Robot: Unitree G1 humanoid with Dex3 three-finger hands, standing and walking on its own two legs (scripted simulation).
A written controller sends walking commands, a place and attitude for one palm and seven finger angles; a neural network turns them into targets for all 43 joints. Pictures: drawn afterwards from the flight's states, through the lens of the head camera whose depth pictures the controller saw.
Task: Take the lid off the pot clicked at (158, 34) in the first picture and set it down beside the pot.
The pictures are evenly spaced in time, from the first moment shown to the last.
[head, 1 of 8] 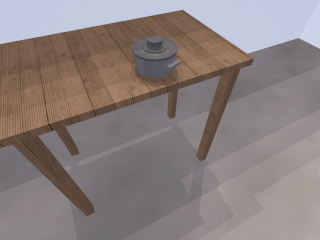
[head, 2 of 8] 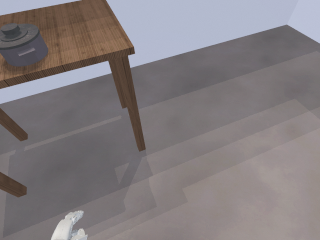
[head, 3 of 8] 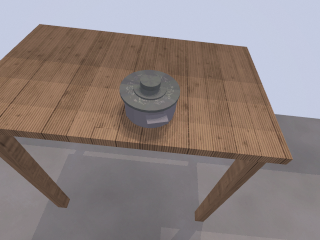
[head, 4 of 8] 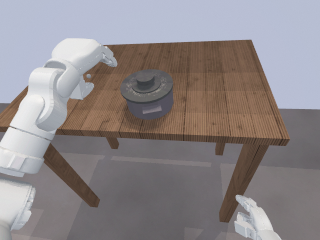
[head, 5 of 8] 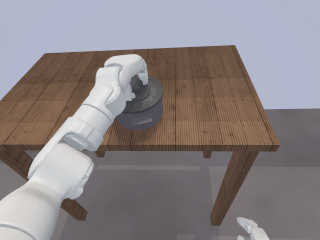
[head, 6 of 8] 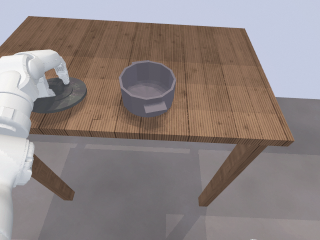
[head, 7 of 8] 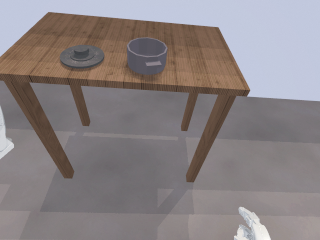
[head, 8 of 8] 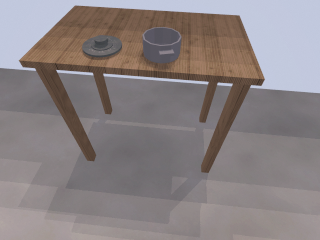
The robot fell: no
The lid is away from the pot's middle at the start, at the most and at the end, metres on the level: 0.00 0.25 0.24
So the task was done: yes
